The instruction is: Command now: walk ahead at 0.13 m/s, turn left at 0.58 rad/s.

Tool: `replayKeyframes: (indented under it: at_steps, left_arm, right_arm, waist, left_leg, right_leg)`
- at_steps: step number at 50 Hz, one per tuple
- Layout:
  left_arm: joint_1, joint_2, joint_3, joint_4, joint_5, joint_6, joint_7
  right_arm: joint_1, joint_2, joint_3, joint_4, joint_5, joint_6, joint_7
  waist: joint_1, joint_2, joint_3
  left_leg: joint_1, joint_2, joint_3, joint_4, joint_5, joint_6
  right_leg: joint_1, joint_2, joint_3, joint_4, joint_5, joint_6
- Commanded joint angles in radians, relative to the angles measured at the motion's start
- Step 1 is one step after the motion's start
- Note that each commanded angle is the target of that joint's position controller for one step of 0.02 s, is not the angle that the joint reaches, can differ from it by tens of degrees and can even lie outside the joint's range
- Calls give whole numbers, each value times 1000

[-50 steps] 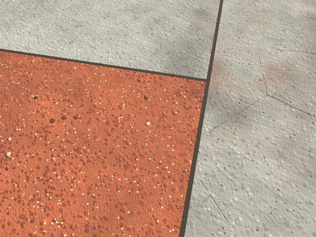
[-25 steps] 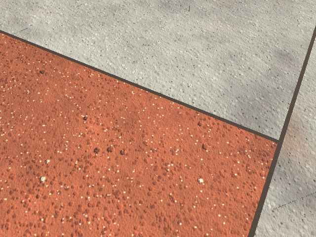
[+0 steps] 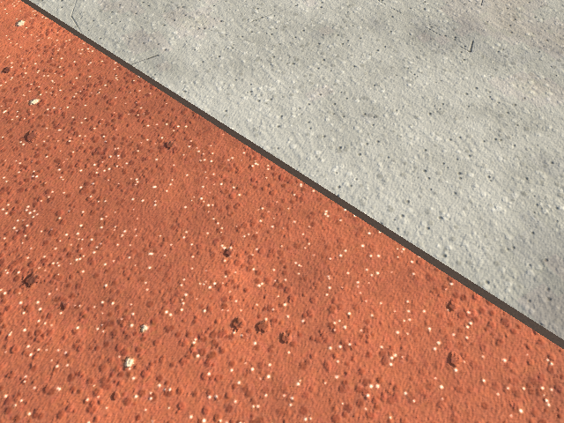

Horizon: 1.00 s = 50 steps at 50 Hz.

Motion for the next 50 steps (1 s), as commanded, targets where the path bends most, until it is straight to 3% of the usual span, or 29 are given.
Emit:
replayKeyframes:
  at_steps: [1,3,8,10,12,13,14,15,16,17,18,20,22,25,28,29,30,31,32,34,39,40,42,44,46,47,48,50]
  left_arm:
    - [91,117,35,-21,7,2,7]
    - [79,127,43,-19,14,2,5]
    - [84,150,58,0,14,21,-9]
    - [103,167,65,11,12,35,-14]
    - [96,178,69,17,0,52,-16]
    - [119,167,68,27,2,59,-18]
    - [167,109,56,31,7,65,-26]
    - [182,35,34,-9,-6,69,-23]
    - [118,108,52,9,0,87,-13]
    - [136,102,56,19,-16,94,-19]
    - [167,99,58,44,-16,94,-20]
    - [221,103,63,86,3,90,-18]
    - [210,75,56,96,0,86,-14]
    - [183,54,46,104,-12,85,1]
    - [237,54,41,147,-12,73,13]
    - [242,84,44,156,1,62,15]
    - [209,136,53,160,-1,56,12]
    - [180,99,47,171,-11,52,0]
    - [181,64,37,180,-8,47,-6]
    - [187,68,37,204,-7,44,-2]
    - [194,56,33,251,-8,42,6]
    - [208,57,34,263,-6,43,6]
    - [222,94,49,270,-2,52,4]
    - [254,105,57,275,-3,59,1]
    - [287,127,72,297,0,54,3]
    - [279,123,75,297,1,48,2]
    - [259,123,78,293,3,41,-2]
    - [199,122,81,282,-3,31,-9]
  right_arm:
    - [116,-49,-13,-40,-5,33,19]
    - [96,-38,-7,-54,-4,41,23]
    - [-4,-20,18,-95,-7,51,38]
    - [-25,-29,22,-101,-7,48,36]
    - [1,-20,29,-91,-13,36,32]
    - [13,-31,29,-85,-17,27,29]
    - [4,-74,27,-95,-28,14,22]
    - [-64,-186,8,-132,-21,12,16]
    - [-46,-140,11,-110,-30,7,4]
    - [-107,-91,29,-105,-27,2,-2]
    - [-154,-60,40,-103,-23,-2,-5]
    - [-170,-32,50,-96,-9,-16,-14]
    - [-129,-22,56,-69,-1,-24,-16]
    - [-97,-34,53,-29,-5,-24,-23]
    - [-119,-36,50,-4,5,-19,-27]
    - [-103,-16,56,2,7,-24,-24]
    - [-59,-10,51,14,9,-27,-16]
    - [-74,-6,52,43,8,-23,-15]
    - [-88,-18,48,62,6,-20,-17]
    - [-98,-27,42,84,4,-18,-16]
    - [-81,-3,47,154,5,-23,-19]
    - [-70,-2,47,169,4,-21,-19]
    - [-61,-22,37,177,-2,-12,-16]
    - [-85,-5,38,163,-9,-11,-8]
    - [-102,49,50,149,-19,-26,4]
    - [-108,35,47,143,-23,-36,8]
    - [-100,22,42,140,-19,-45,13]
    - [-43,33,42,152,-11,-61,21]
  waist:
    - [15,-156,-178]
    - [5,-151,-192]
    - [31,-195,-191]
    - [45,-193,-188]
    - [20,-159,-175]
    - [15,-116,-155]
    - [33,69,-137]
    - [60,293,-98]
    - [11,162,-74]
    - [64,141,-61]
    - [90,128,-55]
    - [98,132,-99]
    - [80,90,-133]
    - [49,106,-142]
    - [80,71,-154]
    - [67,31,-163]
    - [13,-52,-131]
    - [31,-88,-104]
    - [46,-85,-81]
    - [50,-105,-72]
    - [55,-51,-60]
    - [57,-48,-78]
    - [64,-63,-42]
    - [84,-97,37]
    - [90,-186,52]
    - [87,-171,48]
    - [72,-152,35]
    - [28,-147,29]
  left_leg:
    - [-39,59,17,4,45,-31]
    - [-28,69,33,-67,61,-28]
    - [76,89,72,-352,124,1]
    - [109,77,93,-443,107,11]
    - [220,63,114,-628,180,35]
    - [282,68,82,-745,221,50]
    - [294,226,-142,-953,167,73]
    - [197,471,-434,-1050,253,177]
    - [74,448,-367,-1031,247,224]
    - [52,382,-284,-1023,269,213]
    - [61,325,-207,-1014,321,184]
    - [155,271,-118,-959,549,167]
    - [226,275,-100,-911,681,175]
    - [281,289,-130,-871,704,188]
    - [230,264,-142,-839,615,132]
    - [180,240,-141,-835,534,94]
    - [163,173,-92,-855,450,75]
    - [218,146,-63,-880,391,63]
    - [247,150,-64,-870,389,59]
    - [262,160,-67,-858,420,66]
    - [228,161,-69,-890,384,55]
    - [228,148,-61,-892,291,56]
    - [148,99,-29,-835,-2,76]
    - [9,75,-11,-761,-107,86]
    - [-49,57,95,-576,90,67]
    - [-51,88,92,-518,122,65]
    - [-43,100,85,-505,96,67]
    - [74,94,109,-607,91,81]
  right_leg:
    - [166,-264,176,-190,468,-178]
    - [138,-272,133,-203,401,-185]
    - [70,-261,90,-229,94,-168]
    - [78,-272,107,-213,4,-164]
    - [34,-260,98,-158,-59,-127]
    - [-13,-242,85,-117,-95,-79]
    - [-57,-164,3,40,-209,-4]
    - [-143,4,-64,146,-436,56]
    - [-39,-42,64,279,-414,53]
    - [-9,-30,82,309,-357,48]
    - [7,-27,82,311,-306,44]
    - [28,-15,64,318,-273,46]
    - [55,-12,67,254,-295,55]
    - [100,-1,62,99,-307,58]
    - [274,-19,75,-174,-41,45]
    - [345,-83,141,-185,44,37]
    - [318,-125,179,-137,135,15]
    - [228,-119,177,-146,72,4]
    - [195,-108,171,-171,13,11]
    - [188,-92,163,-194,-27,17]
    - [220,-92,164,-202,-64,7]
    - [227,-83,162,-209,-167,1]
    - [188,-67,184,-207,-488,-37]
    - [172,-122,285,-264,-684,-87]
    - [219,-257,446,-371,-705,-151]
    - [206,-293,473,-400,-656,-171]
    - [205,-292,459,-401,-608,-171]
    - [142,-238,358,-366,-553,-146]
